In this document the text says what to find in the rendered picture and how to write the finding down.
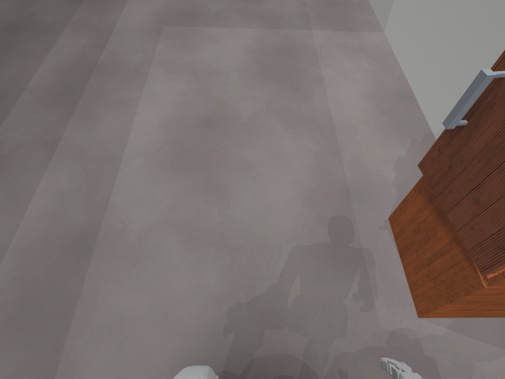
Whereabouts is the handle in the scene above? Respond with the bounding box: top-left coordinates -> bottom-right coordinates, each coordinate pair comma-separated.
442,69 -> 505,129

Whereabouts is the cupboard door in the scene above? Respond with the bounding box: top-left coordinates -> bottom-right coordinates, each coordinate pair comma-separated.
418,50 -> 505,276

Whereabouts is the robot right hand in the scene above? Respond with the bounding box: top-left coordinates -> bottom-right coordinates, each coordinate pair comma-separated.
380,358 -> 422,379

